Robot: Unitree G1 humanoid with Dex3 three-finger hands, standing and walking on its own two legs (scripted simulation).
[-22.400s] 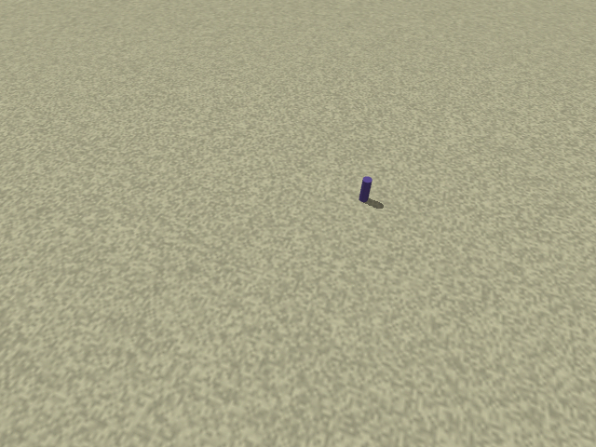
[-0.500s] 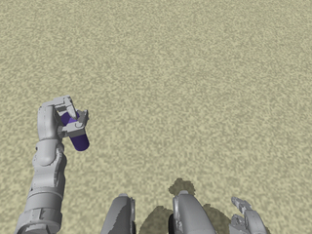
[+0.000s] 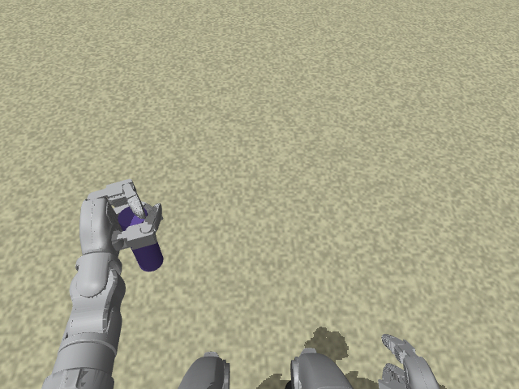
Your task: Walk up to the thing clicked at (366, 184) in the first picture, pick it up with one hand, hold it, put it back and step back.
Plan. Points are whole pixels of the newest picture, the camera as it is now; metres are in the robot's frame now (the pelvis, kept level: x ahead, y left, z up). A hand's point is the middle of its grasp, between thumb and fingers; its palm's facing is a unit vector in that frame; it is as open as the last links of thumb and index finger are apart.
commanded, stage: lift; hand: left
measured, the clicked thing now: (142, 240) +0.34 +0.20 -0.02
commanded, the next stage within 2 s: hold in 0.42 s
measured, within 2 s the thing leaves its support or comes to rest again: neither
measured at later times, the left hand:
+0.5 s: hand (147, 206) +0.36 +0.17 +0.07, palm faces +0.15 -0.99 -0.02, open 4.1 cm
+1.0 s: hand (140, 202) +0.35 +0.17 +0.09, palm faces +0.15 -0.99 -0.02, open 4.1 cm
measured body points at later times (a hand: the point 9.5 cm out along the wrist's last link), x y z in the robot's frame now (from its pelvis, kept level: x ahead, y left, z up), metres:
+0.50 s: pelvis +0.01 -0.01 +0.02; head +0.07 +0.00 +0.47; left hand +0.34 +0.22 +0.07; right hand +0.14 -0.26 -0.09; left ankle +0.01 +0.11 -0.67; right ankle +0.03 -0.12 -0.67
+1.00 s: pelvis +0.02 +0.00 +0.03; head +0.06 +0.00 +0.48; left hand +0.34 +0.22 +0.09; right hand +0.14 -0.25 -0.08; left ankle +0.01 +0.11 -0.67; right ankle +0.03 -0.12 -0.67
